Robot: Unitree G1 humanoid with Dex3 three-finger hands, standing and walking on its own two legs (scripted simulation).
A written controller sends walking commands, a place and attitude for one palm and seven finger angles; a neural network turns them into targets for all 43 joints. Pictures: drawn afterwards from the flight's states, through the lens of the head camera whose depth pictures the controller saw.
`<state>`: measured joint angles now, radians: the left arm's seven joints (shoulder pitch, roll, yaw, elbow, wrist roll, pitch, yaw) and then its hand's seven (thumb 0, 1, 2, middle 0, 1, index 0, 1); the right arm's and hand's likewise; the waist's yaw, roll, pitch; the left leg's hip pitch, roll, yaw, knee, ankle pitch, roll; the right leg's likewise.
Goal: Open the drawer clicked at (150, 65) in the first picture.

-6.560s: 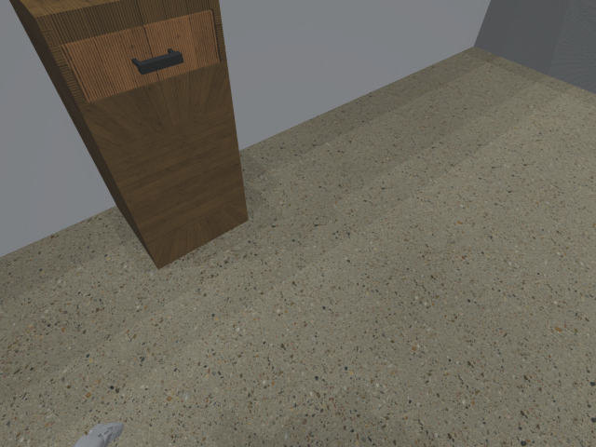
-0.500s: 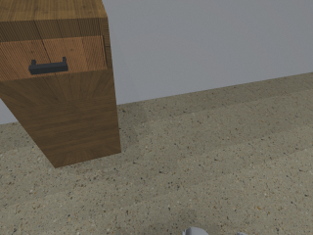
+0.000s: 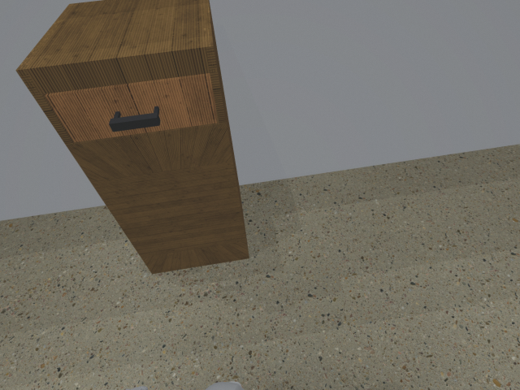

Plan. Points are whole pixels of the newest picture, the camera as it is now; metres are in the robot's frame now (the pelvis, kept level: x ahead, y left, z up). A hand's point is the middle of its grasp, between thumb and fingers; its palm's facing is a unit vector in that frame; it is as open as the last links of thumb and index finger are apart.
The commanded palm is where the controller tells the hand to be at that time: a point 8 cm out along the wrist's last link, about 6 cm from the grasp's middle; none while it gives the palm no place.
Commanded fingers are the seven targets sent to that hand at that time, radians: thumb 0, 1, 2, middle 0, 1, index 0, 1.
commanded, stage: take the last steps up to it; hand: left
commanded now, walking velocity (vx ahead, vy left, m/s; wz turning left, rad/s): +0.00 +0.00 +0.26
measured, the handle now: (136, 117) +0.72 +0.33 +0.04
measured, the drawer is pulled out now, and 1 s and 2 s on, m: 0.00 0.00 0.00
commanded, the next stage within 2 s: come to a stop and stand still in 0.90 s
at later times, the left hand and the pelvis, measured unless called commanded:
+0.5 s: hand out of the picture -0.03 +0.24 -0.18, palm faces +0.14 -0.98 -0.17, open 7.4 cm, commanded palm none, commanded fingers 0.00 0.90 0.90 -0.20 -0.30 -0.20 -0.30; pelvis +0.04 +0.06 +0.00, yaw +5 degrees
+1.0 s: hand (172, 330) +0.27 +0.20 -0.17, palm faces +0.09 -0.97 -0.23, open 7.2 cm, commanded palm none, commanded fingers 0.00 0.90 0.90 -0.20 -0.30 -0.20 -0.30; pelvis +0.20 +0.01 -0.01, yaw +5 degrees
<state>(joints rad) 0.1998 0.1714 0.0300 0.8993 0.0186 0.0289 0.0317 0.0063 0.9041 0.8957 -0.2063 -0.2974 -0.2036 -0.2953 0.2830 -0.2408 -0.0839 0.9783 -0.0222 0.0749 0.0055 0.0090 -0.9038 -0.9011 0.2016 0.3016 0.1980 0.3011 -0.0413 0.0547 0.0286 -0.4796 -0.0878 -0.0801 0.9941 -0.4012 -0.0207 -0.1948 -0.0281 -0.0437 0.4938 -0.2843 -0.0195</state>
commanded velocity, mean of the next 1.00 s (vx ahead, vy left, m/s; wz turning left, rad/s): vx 0.22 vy -0.03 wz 0.01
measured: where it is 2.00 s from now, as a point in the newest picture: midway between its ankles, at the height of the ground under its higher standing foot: outside the picture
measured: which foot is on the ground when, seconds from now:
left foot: up 0.00-0.32, down 0.34-0.80, up 0.82-1.00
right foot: down 0.00-0.34, up 0.36-0.78, down 0.80-1.00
